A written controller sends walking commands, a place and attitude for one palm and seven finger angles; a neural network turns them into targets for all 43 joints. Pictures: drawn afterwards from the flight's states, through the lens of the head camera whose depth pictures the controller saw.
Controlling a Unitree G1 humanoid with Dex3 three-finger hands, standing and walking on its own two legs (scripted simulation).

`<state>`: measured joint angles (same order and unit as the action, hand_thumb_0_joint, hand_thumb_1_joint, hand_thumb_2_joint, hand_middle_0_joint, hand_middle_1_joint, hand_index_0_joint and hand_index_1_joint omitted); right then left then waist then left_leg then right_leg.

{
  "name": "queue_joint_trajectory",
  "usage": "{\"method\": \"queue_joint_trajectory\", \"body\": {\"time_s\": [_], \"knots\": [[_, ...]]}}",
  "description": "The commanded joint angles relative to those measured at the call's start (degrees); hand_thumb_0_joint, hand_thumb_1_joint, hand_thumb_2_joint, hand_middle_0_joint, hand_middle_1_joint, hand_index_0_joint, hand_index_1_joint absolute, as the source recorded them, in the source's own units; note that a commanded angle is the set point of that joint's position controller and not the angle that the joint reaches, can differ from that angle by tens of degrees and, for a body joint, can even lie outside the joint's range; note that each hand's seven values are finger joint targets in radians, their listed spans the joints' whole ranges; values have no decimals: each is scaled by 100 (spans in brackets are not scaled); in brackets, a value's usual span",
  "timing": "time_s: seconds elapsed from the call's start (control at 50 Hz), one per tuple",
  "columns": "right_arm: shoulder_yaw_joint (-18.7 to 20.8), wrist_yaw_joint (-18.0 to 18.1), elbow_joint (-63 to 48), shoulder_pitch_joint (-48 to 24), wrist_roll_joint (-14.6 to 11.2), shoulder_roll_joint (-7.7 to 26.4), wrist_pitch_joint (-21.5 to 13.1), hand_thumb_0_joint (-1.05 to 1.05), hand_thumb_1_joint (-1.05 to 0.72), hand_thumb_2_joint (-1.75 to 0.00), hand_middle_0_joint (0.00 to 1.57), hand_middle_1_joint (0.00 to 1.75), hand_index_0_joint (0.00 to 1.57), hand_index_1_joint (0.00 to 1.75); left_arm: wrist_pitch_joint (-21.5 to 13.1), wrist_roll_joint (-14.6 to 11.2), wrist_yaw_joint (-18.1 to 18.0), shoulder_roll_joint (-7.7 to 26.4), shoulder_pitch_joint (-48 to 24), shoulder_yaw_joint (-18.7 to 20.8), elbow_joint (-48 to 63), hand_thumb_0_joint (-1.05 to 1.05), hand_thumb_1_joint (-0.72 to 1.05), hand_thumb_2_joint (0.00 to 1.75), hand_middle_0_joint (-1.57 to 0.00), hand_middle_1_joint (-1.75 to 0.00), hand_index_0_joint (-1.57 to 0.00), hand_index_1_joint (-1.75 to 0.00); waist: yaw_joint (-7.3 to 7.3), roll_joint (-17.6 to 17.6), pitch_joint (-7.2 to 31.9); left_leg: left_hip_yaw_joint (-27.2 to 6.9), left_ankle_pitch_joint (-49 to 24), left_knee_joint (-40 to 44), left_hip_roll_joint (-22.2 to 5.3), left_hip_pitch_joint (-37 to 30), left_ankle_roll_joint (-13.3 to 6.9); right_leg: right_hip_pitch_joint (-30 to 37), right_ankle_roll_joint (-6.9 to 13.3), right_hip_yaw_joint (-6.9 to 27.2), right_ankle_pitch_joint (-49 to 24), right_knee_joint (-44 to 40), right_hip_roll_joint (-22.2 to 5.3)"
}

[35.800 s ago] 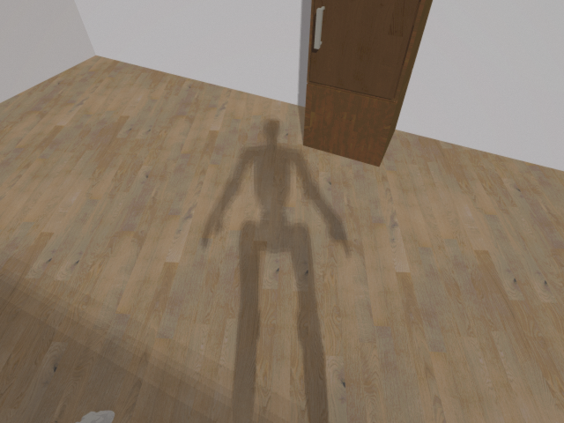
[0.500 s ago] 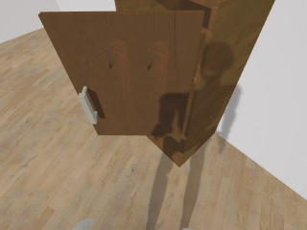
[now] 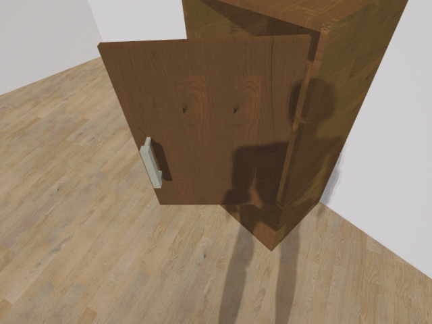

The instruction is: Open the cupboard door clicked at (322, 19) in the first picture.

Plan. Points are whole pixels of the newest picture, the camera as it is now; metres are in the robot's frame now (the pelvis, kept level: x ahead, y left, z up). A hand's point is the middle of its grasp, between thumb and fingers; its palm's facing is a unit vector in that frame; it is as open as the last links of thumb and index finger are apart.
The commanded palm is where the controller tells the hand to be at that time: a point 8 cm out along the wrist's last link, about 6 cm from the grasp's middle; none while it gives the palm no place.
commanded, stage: come to a stop and stand still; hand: left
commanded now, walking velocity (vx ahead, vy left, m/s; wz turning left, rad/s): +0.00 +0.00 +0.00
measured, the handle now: (153, 163) +0.53 +0.24 -0.08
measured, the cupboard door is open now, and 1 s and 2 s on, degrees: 46 46 46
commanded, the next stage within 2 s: look again from close up in 0.88 s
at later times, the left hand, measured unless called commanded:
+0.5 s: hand out of the picture +0.11 +0.16 -0.16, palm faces -0.01 -0.97 -0.24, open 7.4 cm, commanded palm none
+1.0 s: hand out of the picture +0.07 +0.15 -0.16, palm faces +0.03 -0.97 -0.24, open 7.4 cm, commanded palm none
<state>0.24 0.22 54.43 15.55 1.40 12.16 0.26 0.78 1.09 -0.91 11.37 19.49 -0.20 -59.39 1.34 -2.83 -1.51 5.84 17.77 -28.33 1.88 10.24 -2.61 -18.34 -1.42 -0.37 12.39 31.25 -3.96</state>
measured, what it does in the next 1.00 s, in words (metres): shifts its weight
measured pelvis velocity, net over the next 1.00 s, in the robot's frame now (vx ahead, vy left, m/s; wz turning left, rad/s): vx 0.04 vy -0.04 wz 0.02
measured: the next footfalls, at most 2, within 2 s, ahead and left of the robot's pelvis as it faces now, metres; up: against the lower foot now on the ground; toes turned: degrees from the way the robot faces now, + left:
none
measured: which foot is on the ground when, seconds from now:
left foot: down 0.00-1.00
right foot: down 0.00-1.00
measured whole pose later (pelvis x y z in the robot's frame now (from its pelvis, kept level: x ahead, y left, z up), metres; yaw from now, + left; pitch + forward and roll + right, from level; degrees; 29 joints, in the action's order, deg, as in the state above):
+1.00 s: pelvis +0.04 -0.04 +0.01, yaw +1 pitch -1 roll +0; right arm 0.0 1.3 64.4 12.2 1.2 11.7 -0.9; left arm -1.1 0.5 -1.2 11.9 11.9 -0.2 -63.5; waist 0.5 -0.4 -2.6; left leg 3.4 17.1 -21.3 -2.5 3.3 1.8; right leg -11.3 2.0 -3.5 13.3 25.4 0.4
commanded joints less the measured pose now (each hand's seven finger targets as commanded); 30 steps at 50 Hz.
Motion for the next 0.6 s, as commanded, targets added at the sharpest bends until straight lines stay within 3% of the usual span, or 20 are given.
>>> {"method": "queue_joint_trajectory", "body": {"time_s": [0.0, 0.18, 0.26, 0.58], "knots": [[91, 70, -144, 139, -46, 719, -235, 0, -90, -90, 20, 30, 20, 30, -203, -28, -36, 690, -281, 103, 287, 0, 90, 90, -20, -30, -20, -30, -153, 321, -96, -866, -325, 1096, -791, 340, -77, 396, 313, 378, -231, -500, -117], [50, 142, 334, 131, -47, 676, -294, 0, -90, -90, 20, 30, 20, 30, -244, -49, -76, 774, -492, 117, 16, 0, 90, 90, -20, -30, -20, -30, -144, 285, 134, -675, -1848, 875, -837, -176, 1, 786, 346, 302, -1309, -374, -236], [47, 144, 469, 64, -34, 630, -272, 0, -90, -90, 20, 30, 20, 30, -235, -51, -84, 775, -606, 122, -27, 0, 90, 90, -20, -30, -20, -30, -122, 322, 43, -646, -1539, 902, -811, -113, 46, 836, 365, 342, -1330, -461, -288], [72, 167, 683, -17, -26, 595, -247, 0, -90, -90, 20, 30, 20, 30, -258, -60, -95, 878, -898, 187, 42, 0, 90, 90, -20, -30, -20, -30, -118, 313, 202, -552, -1678, 922, -855, -274, 158, 1186, 452, 394, -2028, -625, -318]]}}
